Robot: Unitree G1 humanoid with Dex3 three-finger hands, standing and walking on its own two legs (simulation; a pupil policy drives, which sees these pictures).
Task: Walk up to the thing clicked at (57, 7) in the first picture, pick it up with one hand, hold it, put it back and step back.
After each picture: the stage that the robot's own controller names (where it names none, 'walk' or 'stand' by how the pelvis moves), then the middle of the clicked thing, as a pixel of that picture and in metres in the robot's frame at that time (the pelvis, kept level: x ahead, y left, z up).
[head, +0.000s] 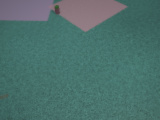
stand; (57, 9) +2.08 +0.33 -0.72
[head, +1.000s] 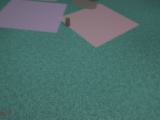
walk; (67, 22) +1.95 +0.14 -0.70
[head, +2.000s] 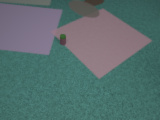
walk; (62, 39) +1.34 +0.13 -0.71
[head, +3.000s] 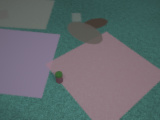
walk; (59, 77) +0.87 +0.17 -0.72
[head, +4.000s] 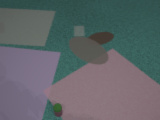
walk; (58, 110) +0.56 +0.17 -0.71
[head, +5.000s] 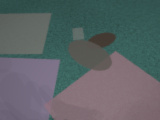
stand; out of the picture +0.39 +0.18 -0.70
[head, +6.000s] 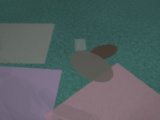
stand; out of the picture +0.36 +0.17 -0.72
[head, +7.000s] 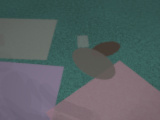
stand; out of the picture +0.37 +0.16 -0.72
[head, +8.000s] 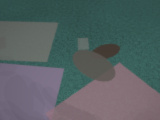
stand; out of the picture +0.38 +0.17 -0.73
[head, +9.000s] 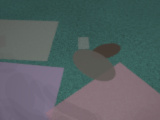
stand; out of the picture +0.37 +0.17 -0.73
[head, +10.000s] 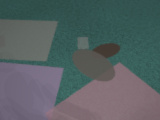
go down; out of the picture +0.37 +0.17 -0.73
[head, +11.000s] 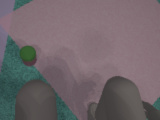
go down; (28, 56) +0.46 +0.19 -0.32
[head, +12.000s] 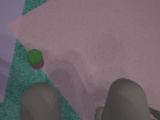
approach; (36, 60) +0.46 +0.19 -0.31
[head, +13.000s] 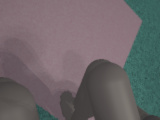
close in; out of the picture +0.46 +0.24 -0.23
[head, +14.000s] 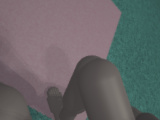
close; out of the picture +0.45 +0.25 -0.23
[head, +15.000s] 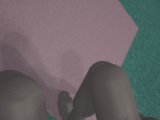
lift; out of the picture +0.40 +0.24 -0.21
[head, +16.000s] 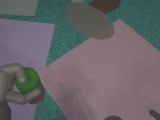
lift; (31, 87) +0.33 +0.17 -0.01
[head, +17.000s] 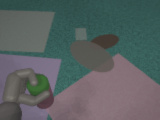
hold; (41, 92) +0.32 +0.15 +0.01
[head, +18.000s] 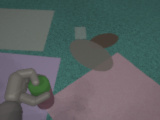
hold; (42, 93) +0.32 +0.15 +0.00
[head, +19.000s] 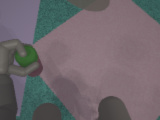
crouch; (30, 62) +0.42 +0.16 -0.09
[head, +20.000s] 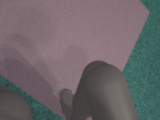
lower; out of the picture +0.45 +0.24 -0.22
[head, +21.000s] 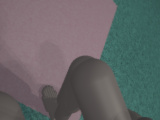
lower; out of the picture +0.42 +0.24 -0.24
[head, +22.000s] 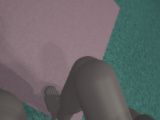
lower; out of the picture +0.42 +0.24 -0.24
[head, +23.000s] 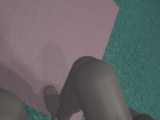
lower; out of the picture +0.42 +0.24 -0.24
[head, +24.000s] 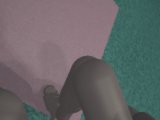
lower; out of the picture +0.42 +0.24 -0.24
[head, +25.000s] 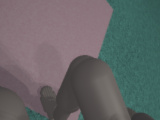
open; out of the picture +0.37 +0.17 -0.27
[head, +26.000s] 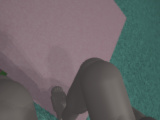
stand; out of the picture +0.37 +0.16 -0.27
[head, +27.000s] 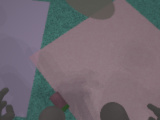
stand; (59, 102) +0.33 +0.11 -0.53
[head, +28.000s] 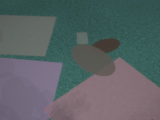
stand; out of the picture +0.29 +0.10 -0.69
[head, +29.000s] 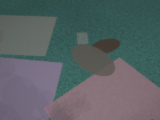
stand; out of the picture +0.29 +0.11 -0.69
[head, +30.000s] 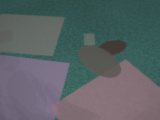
stand; out of the picture +0.29 +0.10 -0.74
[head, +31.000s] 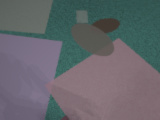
walk; out of the picture +0.33 +0.06 -0.73
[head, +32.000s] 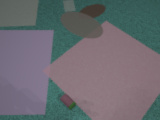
walk; (68, 101) +0.50 +0.11 -0.71
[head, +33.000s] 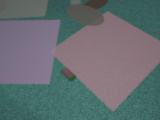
walk; (68, 74) +0.80 +0.17 -0.72
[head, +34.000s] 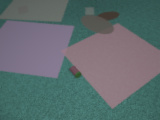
stand; (75, 71) +0.98 +0.10 -0.73
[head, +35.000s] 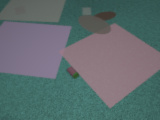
stand; (73, 72) +0.98 +0.10 -0.75
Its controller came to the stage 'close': yes
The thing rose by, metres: 0.71
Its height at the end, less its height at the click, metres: -0.02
